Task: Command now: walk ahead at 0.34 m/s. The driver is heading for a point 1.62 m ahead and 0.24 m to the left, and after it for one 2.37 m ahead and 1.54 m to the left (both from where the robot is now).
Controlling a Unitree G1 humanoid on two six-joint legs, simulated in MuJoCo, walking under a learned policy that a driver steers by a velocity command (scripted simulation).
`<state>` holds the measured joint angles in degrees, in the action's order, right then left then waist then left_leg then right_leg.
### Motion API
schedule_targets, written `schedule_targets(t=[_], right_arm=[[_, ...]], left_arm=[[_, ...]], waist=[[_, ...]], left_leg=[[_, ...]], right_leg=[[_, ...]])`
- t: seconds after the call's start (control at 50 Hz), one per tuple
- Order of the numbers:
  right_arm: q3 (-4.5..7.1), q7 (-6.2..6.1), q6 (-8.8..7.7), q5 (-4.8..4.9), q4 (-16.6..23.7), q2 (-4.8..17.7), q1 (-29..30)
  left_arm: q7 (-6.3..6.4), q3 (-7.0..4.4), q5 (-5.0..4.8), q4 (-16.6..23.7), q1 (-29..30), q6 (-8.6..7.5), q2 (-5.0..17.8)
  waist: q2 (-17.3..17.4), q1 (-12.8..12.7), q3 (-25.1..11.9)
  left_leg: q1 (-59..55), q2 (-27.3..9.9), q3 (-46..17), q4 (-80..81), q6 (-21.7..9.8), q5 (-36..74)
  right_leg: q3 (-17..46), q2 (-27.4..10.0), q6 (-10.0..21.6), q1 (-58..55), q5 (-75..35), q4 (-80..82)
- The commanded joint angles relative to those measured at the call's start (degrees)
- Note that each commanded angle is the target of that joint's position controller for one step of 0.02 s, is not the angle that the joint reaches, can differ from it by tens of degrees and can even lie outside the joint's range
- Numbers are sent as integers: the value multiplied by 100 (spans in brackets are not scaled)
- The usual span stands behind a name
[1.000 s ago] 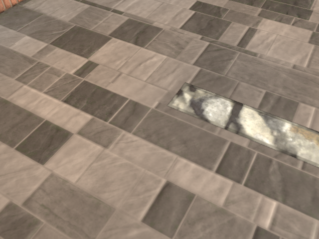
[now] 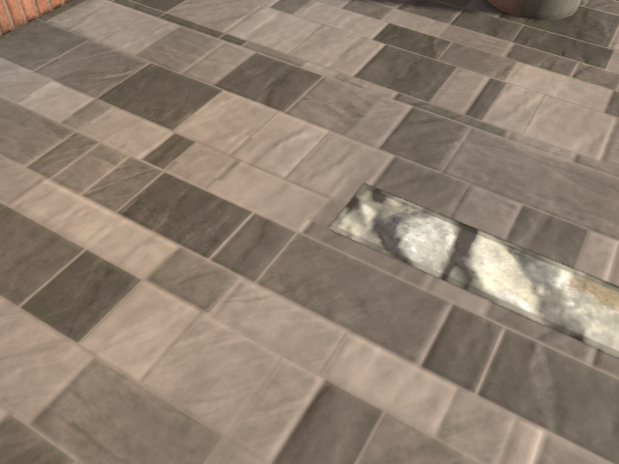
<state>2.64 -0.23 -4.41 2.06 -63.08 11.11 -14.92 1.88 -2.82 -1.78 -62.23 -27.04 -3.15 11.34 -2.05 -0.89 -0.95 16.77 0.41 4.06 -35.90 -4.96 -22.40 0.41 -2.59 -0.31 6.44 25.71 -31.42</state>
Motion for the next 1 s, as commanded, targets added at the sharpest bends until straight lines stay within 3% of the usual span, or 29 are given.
schedule_targets(t=[0.02, 0.04, 0.06, 0.08, 0.12, 0.14, 0.16, 0.2, 0.26, 0.32, 0.38, 0.42, 0.44, 0.46, 0.48, 0.5, 0.52, 0.54, 0.56, 0.58, 0.6, 0.62, 0.64, 0.68, 0.76, 0.84, 0.92, 0.96, 1.0], right_arm=[[322, 14, -156, -27, -277, 912, -1622], [455, 60, -181, -28, -347, 1536, -2403], [258, 69, -255, -147, -266, 1036, -2038], [156, 64, -295, -148, -95, 733, -1530], [43, 120, -270, -169, 92, 555, -1025], [-19, 119, -226, -183, 96, 408, -1023], [-45, 94, -176, -196, 78, 371, -1142], [-55, 7, -116, -201, 71, 484, -1317], [-34, -102, -75, -230, 224, 742, -1190], [29, -132, -86, -171, 227, 931, -1443], [79, -132, -74, -93, 177, 930, -1538], [133, -127, -28, -130, 224, 1051, -1409], [157, -119, 20, -166, 251, 1106, -1323], [134, -110, 66, -192, 301, 1057, -1232], [44, -87, 72, -261, 458, 864, -1220], [-224, 9, -66, -190, 487, -172, -2105], [-88, 46, -254, -10, 486, 412, -1585], [14, 45, -346, 125, 755, 777, -893], [27, -15, -381, 88, 852, 854, -542], [94, -72, -342, -13, 849, 850, -428], [120, -91, -247, -59, 821, 753, -618], [122, -100, -163, -59, 793, 612, -758], [123, -108, -100, -56, 799, 522, -792], [154, -123, -26, -91, 955, 576, -415], [188, -86, -43, -176, 1270, 639, 545], [122, 9, -100, -133, 1475, 525, 1378], [71, 147, -146, -81, 1716, 546, 1971], [82, 216, -186, -68, 1809, 638, 2008], [176, 237, -221, -63, 1730, 865, 1519]], left_arm=[[-56, -74, -5, 609, 911, -147, 651], [-29, 17, 13, 830, 873, -274, 274], [-59, -12, -61, 876, 978, -375, 370], [-124, -22, -140, 885, 1006, -421, 411], [-169, -93, -60, 879, 1148, -459, 508], [-188, -165, -12, 896, 1230, -435, 626], [-226, -174, -13, 896, 1220, -391, 558], [-276, -134, 4, 978, 1439, -289, 348], [-286, -20, 43, 1393, 2444, -263, 185], [-355, 18, 10, 1619, 3063, -270, 285], [-436, -1, -13, 1787, 3339, -295, 454], [-465, -109, -3, 1750, 2972, -324, 693], [-452, -215, -7, 1604, 2388, -321, 888], [-418, -354, -23, 1296, 1392, -295, 1123], [-356, -473, 38, 1076, 386, -260, 1539], [-406, -515, 145, 916, -17, -265, 1917], [-412, -360, 124, 925, 182, -280, 1346], [-400, -279, 94, 1001, 804, -316, 1100], [-407, -207, 112, 1142, 1392, -352, 922], [-436, -164, 173, 1162, 1698, -386, 772], [-456, -121, 233, 1117, 1798, -413, 633], [-468, -104, 231, 1043, 1752, -415, 562], [-451, -107, 210, 971, 1649, -420, 599], [-369, -135, 204, 878, 1459, -427, 791], [-206, -166, 186, 786, 1012, -367, 975], [-153, -170, 114, 684, 589, -321, 1050], [-139, -200, 81, 501, 188, -218, 1088], [-119, -240, 68, 467, 188, -158, 1152], [-108, -276, 69, 513, 389, -104, 1252]], waist=[[527, 1020, 583], [2074, 1135, 61], [1433, 835, 144], [951, 590, 502], [431, 343, 645], [476, 292, 634], [606, 267, 598], [571, 240, 663], [514, 346, 933], [676, 475, 995], [667, 378, 1046], [824, 61, 621], [942, -274, 182], [946, -760, -389], [394, -1069, -1126], [-1360, -483, -2276], [-909, -667, -2027], [-709, -526, -970], [-45, -317, -572], [145, -101, -287], [17, 133, -236], [-99, 228, -175], [-145, 280, -71], [-109, 292, 198], [-5, 71, 400], [-45, -212, 502], [-63, -389, 662], [-142, -298, 633], [-311, 42, 307]], left_leg=[[-2062, -653, -1321, 1379, -373, 207], [-3028, -1993, -3911, 2379, -1152, 112], [-2842, -2355, -4577, 2518, -1309, 182], [-2605, -2244, -3857, 2396, -1138, 492], [-2230, -1749, -2504, 2501, -772, 1225], [-2093, -1480, -1952, 2558, -593, 1764], [-2002, -1349, -1632, 2604, -527, 2104], [-1803, -1273, -1281, 2735, -560, 2516], [-1204, -1148, -908, 2999, -570, 2493], [-1102, -1204, -737, 3178, -565, 2338], [-1753, -1452, -642, 2953, -464, 2796], [-2185, -1533, -518, 2274, -325, 4482], [-2237, -1466, -397, 1520, -239, 5512], [-1844, -1222, -215, 324, -82, 5890], [-429, -907, -79, -1551, 100, 4226], [1506, 294, -490, -3725, 403, -452], [2132, 149, -1280, -4470, 249, -847], [2602, -159, -1077, -4595, 143, -439], [2315, -497, -978, -4299, 99, 161], [1971, -706, -902, -3949, 104, 481], [1558, -881, -955, -3710, 81, 658], [1380, -924, -934, -3509, 81, 686], [1358, -962, -881, -3308, 104, 676], [1694, -1036, -808, -2839, 210, 978], [2436, -1026, -737, -1453, 398, 2217], [2172, -729, -437, -173, 427, 2985], [2350, -601, -408, 421, 344, 2649], [2257, -538, -403, 613, 204, 2222], [1403, -283, -204, 741, 27, 1830]], right_leg=[[137, -139, 417, 2406, -1366, -834], [-335, 549, 118, 3555, -255, -2932], [425, 347, 247, 4082, 367, -4102], [553, 54, 424, 4409, -21, -4548], [387, -351, 573, 4372, -947, -4133], [263, -453, 566, 4148, -1194, -3839], [157, -472, 518, 3981, -1324, -3625], [-26, -485, 345, 3965, -1530, -3171], [-212, -361, 155, 3671, -2200, -1639], [-408, -124, 169, 3094, -2666, -664], [-298, -70, 406, 3043, -2659, -121], [-398, 161, 608, 2380, -2390, -39], [-521, 366, 733, 1599, -2227, -112], [-593, 506, 891, 293, -2187, -99], [669, -540, 1237, -1512, -1842, -184], [3895, -2045, 2273, -3231, -249, 861], [4563, -1891, 2027, -2951, 222, 1633], [3567, -1738, 1696, -2077, -233, 1659], [2740, -1555, 1529, -1075, -1078, 1758], [2095, -1338, 1423, -246, -1744, 1866], [1659, -1134, 1354, 237, -1920, 2016], [1437, -1037, 1371, 473, -1951, 2159], [1253, -991, 1423, 657, -1982, 2300], [1029, -983, 1488, 838, -2017, 2537], [750, -930, 1388, 414, -2229, 2657], [341, -782, 1195, 145, -2339, 2624], [332, -1063, 1172, -664, -2482, 2286], [386, -1248, 1100, -1020, -2843, 2016], [308, -1244, 964, -1145, -4216, 1435]])
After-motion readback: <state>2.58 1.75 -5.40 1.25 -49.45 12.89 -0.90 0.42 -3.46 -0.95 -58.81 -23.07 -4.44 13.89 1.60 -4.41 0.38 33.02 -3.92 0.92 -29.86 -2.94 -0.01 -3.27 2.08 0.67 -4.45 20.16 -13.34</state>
